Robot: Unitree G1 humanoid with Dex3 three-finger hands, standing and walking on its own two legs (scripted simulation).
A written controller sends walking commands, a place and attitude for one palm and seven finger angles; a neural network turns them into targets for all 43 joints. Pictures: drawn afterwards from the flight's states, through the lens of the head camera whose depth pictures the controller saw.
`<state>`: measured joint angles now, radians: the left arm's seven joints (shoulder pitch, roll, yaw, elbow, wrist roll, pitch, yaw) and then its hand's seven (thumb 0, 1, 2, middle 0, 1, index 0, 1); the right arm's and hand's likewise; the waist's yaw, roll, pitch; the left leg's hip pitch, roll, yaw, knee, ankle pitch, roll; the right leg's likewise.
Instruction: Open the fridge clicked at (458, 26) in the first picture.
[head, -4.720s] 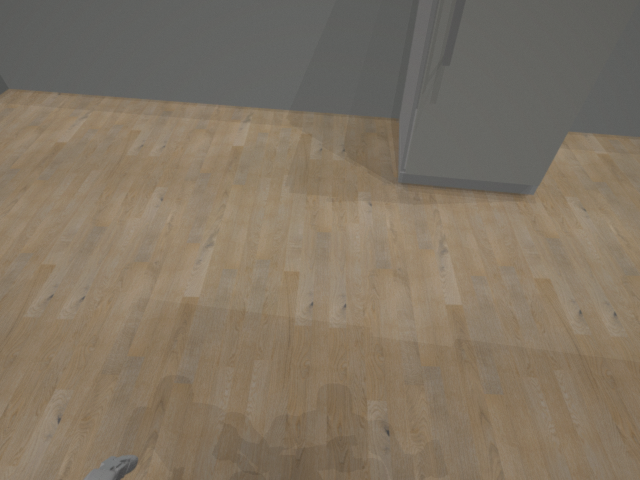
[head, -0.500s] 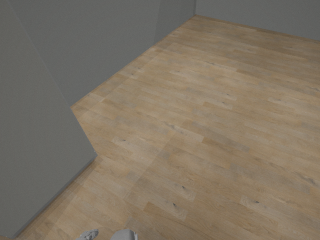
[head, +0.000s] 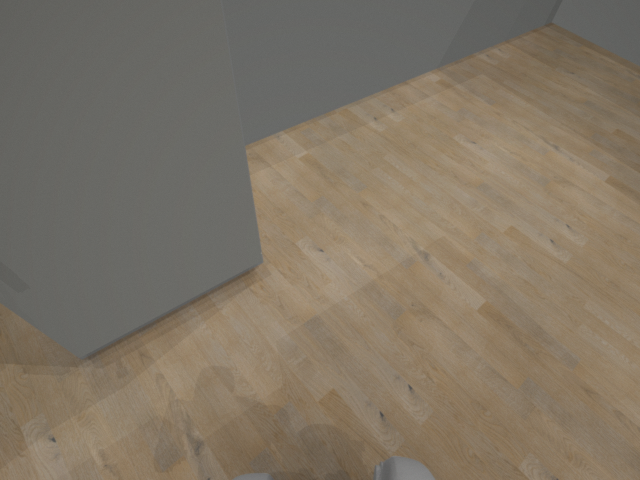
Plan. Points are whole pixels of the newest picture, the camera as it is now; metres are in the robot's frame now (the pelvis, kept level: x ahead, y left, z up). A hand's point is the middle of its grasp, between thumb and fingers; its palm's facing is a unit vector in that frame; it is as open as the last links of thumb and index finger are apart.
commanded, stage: turn to face it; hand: left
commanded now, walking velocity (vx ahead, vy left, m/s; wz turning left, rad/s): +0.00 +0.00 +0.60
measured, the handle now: out of the picture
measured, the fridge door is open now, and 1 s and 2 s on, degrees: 0 0 0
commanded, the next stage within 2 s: take the last steps up to it in 1.08 s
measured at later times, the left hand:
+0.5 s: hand out of the picture +0.02 +0.15 -0.15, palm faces +0.29 -0.92 -0.26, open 7.4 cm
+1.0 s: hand out of the picture -0.06 +0.19 -0.16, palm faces +0.51 -0.82 -0.26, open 7.4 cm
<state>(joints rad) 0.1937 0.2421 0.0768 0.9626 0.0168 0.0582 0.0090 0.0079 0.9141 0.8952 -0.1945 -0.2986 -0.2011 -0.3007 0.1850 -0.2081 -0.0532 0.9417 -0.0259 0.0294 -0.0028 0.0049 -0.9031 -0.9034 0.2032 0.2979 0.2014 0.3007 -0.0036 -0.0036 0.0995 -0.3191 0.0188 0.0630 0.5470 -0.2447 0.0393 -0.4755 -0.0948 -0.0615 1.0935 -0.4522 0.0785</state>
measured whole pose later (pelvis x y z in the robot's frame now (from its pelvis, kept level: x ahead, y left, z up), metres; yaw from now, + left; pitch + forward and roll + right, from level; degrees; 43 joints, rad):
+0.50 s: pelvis -0.01 -0.06 +0.00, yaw +19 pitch -1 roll +2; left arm 0.20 0.17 0.02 0.88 0.03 0.02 0.02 0.00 0.90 0.89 -0.20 -0.30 -0.21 -0.30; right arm 0.16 -0.28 -0.10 0.93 -0.02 0.09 0.03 0.01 -0.91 -0.90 0.20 0.30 0.20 0.30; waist -0.02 0.02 0.08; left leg -0.48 0.04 0.03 1.07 -0.40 -0.09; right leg -0.20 -0.14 -0.21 0.53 -0.31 0.01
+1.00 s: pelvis -0.03 -0.03 +0.01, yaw +30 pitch -1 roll +0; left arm 0.17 0.25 0.05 0.94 0.01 0.07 0.01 0.01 0.91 0.90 -0.19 -0.30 -0.20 -0.30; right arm 0.18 -0.19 -0.04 0.94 -0.02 0.03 0.00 0.01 -0.90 -0.90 0.21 0.30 0.20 0.30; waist -0.01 -0.01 0.07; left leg -0.22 -0.02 0.01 0.45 -0.21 0.03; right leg -0.40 -0.09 -0.04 0.91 -0.42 0.10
